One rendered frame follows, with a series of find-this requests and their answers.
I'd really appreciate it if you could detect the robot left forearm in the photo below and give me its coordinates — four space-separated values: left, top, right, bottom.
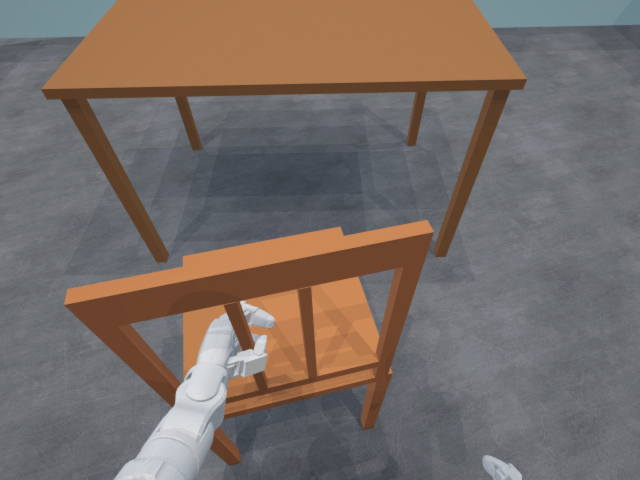
114 363 228 480

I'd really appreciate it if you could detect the table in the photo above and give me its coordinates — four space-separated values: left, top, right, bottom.
41 0 527 262

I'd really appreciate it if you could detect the chair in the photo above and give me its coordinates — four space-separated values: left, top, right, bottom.
64 220 434 466

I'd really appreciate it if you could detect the left robot hand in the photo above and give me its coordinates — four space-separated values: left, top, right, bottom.
196 301 275 380

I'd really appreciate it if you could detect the right robot hand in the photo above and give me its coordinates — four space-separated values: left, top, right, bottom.
482 455 522 480

